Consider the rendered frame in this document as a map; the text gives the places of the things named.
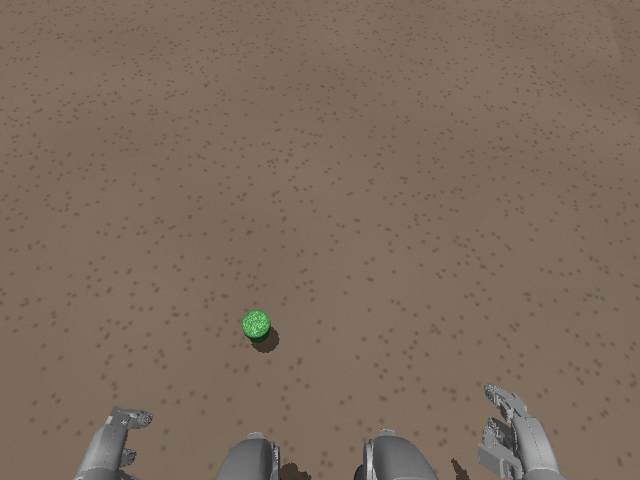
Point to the cup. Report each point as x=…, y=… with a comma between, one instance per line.
x=256, y=325

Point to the right robot hand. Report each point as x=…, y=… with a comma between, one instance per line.
x=523, y=447

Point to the left robot hand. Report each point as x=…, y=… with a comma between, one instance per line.
x=107, y=448

